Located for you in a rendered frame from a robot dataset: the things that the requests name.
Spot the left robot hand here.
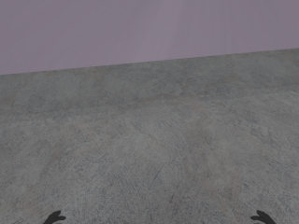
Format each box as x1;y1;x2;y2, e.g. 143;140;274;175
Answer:
43;210;66;224

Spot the right robot hand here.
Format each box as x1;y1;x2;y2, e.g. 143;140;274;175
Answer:
250;210;277;224

